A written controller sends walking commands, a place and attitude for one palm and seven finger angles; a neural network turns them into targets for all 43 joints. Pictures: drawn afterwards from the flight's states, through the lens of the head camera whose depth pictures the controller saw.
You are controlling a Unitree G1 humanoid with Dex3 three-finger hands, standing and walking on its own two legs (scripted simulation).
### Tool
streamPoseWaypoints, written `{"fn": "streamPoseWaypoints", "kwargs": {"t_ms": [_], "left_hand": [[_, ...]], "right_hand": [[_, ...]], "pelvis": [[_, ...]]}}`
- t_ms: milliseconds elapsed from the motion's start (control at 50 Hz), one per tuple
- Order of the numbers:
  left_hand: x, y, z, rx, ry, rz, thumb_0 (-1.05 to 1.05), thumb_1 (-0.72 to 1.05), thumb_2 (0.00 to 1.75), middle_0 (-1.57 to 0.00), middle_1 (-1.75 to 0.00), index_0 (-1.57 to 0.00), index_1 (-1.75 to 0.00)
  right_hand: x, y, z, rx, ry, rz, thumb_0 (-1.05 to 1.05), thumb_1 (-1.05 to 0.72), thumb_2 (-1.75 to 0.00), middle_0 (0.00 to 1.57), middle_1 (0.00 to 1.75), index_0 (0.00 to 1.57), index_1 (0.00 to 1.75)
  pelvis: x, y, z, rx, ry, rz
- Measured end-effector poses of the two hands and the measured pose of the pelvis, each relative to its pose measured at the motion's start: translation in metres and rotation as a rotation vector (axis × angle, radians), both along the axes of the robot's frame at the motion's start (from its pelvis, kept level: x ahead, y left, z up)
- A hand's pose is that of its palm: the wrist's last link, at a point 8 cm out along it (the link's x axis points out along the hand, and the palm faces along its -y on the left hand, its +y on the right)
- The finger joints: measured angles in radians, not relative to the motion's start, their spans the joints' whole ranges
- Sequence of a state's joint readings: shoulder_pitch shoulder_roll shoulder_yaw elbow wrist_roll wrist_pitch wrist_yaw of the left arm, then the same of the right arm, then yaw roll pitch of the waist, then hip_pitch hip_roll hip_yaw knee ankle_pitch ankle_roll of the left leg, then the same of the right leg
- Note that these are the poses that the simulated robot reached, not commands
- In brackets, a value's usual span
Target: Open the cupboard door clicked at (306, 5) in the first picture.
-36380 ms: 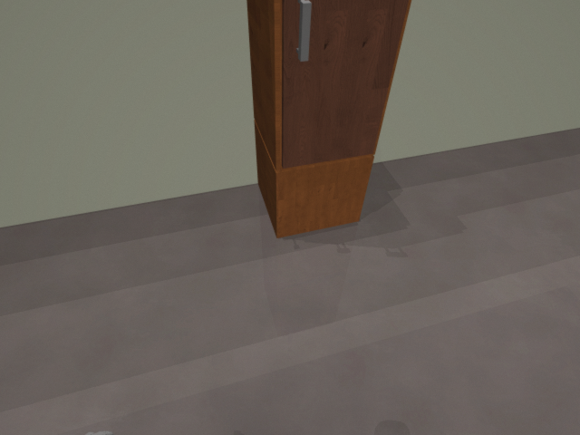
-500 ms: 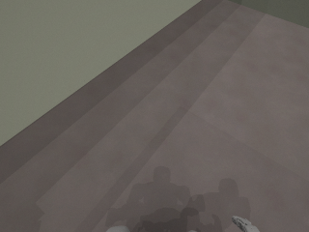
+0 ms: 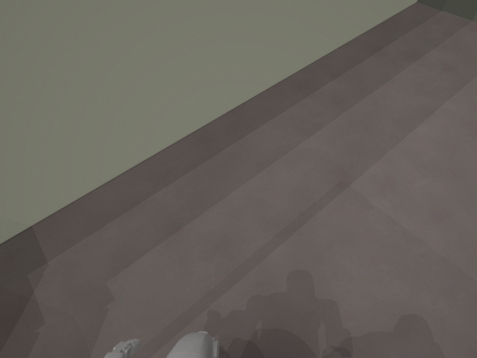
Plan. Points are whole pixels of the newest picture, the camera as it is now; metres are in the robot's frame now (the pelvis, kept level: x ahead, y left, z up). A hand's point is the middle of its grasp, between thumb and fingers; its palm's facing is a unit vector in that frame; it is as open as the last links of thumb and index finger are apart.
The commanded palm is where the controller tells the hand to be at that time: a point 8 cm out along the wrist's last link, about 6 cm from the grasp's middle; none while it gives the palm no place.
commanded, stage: turn to face it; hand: left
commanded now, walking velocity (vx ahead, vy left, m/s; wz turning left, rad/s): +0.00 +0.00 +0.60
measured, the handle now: out of the picture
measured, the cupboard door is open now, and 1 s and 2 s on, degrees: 41 41 41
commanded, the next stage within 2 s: none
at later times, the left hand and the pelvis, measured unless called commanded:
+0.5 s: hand out of the picture +0.03 +0.25 -0.16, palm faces +0.31 -0.91 -0.27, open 7.4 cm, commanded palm none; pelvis +0.00 +0.01 +0.00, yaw +17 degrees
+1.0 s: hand out of the picture -0.09 +0.21 -0.19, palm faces +0.62 -0.75 -0.23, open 7.3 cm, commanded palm none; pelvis +0.00 +0.01 -0.02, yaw +38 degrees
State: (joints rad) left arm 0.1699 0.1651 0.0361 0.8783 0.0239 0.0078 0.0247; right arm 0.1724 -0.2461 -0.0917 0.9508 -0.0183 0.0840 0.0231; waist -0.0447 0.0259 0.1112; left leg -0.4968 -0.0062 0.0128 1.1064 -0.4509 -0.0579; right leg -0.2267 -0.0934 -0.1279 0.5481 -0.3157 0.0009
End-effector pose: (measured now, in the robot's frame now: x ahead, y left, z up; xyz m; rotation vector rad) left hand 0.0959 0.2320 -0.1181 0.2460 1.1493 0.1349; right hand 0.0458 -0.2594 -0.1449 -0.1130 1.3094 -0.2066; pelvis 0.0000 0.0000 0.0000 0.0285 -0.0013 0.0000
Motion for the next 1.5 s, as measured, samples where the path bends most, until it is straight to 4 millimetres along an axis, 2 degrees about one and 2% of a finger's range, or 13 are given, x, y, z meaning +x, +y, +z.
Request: {"fn": "streamPoseWaypoints", "kwargs": {"t_ms": [100,220,380,580,640,760,860,980,1040,1160,1300,1400,1500], "left_hand": [[-0.033,0.009,-0.010,-0.034,0.032,0.098,0.00,0.90,0.89,-0.20,-0.30,-0.21,-0.30],[-0.079,0.046,-0.040,-0.049,0.094,0.232,0.00,0.90,0.89,-0.20,-0.30,-0.21,-0.30],[-0.094,0.069,-0.020,-0.014,0.090,0.322,0.01,0.91,0.89,-0.20,-0.30,-0.20,-0.30],[-0.082,0.041,-0.004,0.029,-0.025,0.384,0.00,0.91,0.89,-0.20,-0.30,-0.20,-0.30],[-0.091,0.024,-0.001,0.035,-0.030,0.416,0.00,0.91,0.89,-0.20,-0.30,-0.20,-0.30],[-0.121,-0.005,0.000,-0.014,0.020,0.501,0.00,0.90,0.89,-0.20,-0.30,-0.20,-0.30],[-0.154,-0.008,-0.009,-0.040,0.039,0.601,0.00,0.92,0.89,-0.20,-0.30,-0.21,-0.30],[-0.213,0.005,-0.038,-0.075,0.095,0.727,0.00,0.91,0.89,-0.20,-0.30,-0.21,-0.30],[-0.232,0.013,-0.040,-0.073,0.142,0.772,0.00,0.91,0.89,-0.20,-0.30,-0.20,-0.30],[-0.232,0.029,-0.022,-0.052,0.081,0.821,0.01,0.91,0.89,-0.20,-0.30,-0.20,-0.30],[-0.211,0.032,-0.008,-0.018,-0.003,0.852,0.01,0.91,0.89,-0.20,-0.30,-0.20,-0.30],[-0.199,0.019,-0.006,0.027,-0.052,0.890,0.00,0.91,0.89,-0.20,-0.30,-0.20,-0.30],[-0.208,-0.010,-0.002,0.016,-0.025,0.951,0.00,0.90,0.89,-0.20,-0.30,-0.20,-0.30]], "right_hand": [[0.035,0.011,0.009,-0.013,-0.020,0.107,0.01,-0.91,-0.90,0.20,0.30,0.20,0.30],[0.087,0.038,0.011,-0.066,-0.119,0.245,0.00,-0.91,-0.90,0.20,0.30,0.20,0.30],[0.097,0.058,0.024,-0.072,-0.120,0.334,0.00,-0.91,-0.90,0.20,0.30,0.20,0.30],[0.097,0.041,-0.001,-0.005,-0.042,0.390,0.00,-0.90,-0.90,0.20,0.30,0.20,0.30],[0.105,0.034,-0.008,0.005,-0.022,0.417,0.00,-0.91,-0.90,0.20,0.30,0.20,0.30],[0.129,0.037,0.004,0.005,-0.016,0.488,0.01,-0.91,-0.90,0.20,0.30,0.20,0.30],[0.154,0.061,0.012,-0.013,-0.027,0.594,0.01,-0.91,-0.90,0.20,0.30,0.20,0.30],[0.188,0.116,0.016,-0.041,-0.134,0.735,0.00,-0.91,-0.90,0.20,0.30,0.20,0.30],[0.192,0.135,0.023,-0.048,-0.177,0.779,0.00,-0.91,-0.90,0.20,0.30,0.20,0.30],[0.184,0.149,0.031,-0.055,-0.146,0.840,0.00,-0.91,-0.90,0.20,0.30,0.20,0.30],[0.177,0.145,0.020,-0.036,-0.064,0.874,0.00,-0.90,-0.90,0.20,0.30,0.20,0.30],[0.187,0.136,0.000,-0.013,-0.015,0.896,0.00,-0.90,-0.90,0.20,0.30,0.20,0.30],[0.204,0.141,-0.003,-0.013,0.008,0.944,0.00,-0.91,-0.90,0.20,0.30,0.20,0.30]], "pelvis": [[0.001,0.004,0.001,0.006,-0.004,0.076],[0.002,0.024,-0.018,-0.018,0.002,0.165],[-0.001,0.026,-0.003,-0.039,0.013,0.232],[0.006,-0.004,-0.008,-0.027,0.019,0.354],[0.006,-0.012,-0.008,-0.022,0.005,0.397],[0.010,-0.017,0.002,0.003,-0.004,0.481],[0.009,-0.012,0.002,0.008,-0.002,0.559],[-0.001,0.009,-0.015,-0.017,0.001,0.647],[-0.006,0.014,-0.013,-0.031,0.001,0.674],[-0.009,0.020,0.000,-0.056,-0.001,0.733],[-0.001,0.014,0.003,-0.066,0.001,0.812],[0.013,0.002,-0.007,-0.045,0.019,0.875],[0.017,-0.002,-0.004,-0.027,-0.008,0.944]]}}
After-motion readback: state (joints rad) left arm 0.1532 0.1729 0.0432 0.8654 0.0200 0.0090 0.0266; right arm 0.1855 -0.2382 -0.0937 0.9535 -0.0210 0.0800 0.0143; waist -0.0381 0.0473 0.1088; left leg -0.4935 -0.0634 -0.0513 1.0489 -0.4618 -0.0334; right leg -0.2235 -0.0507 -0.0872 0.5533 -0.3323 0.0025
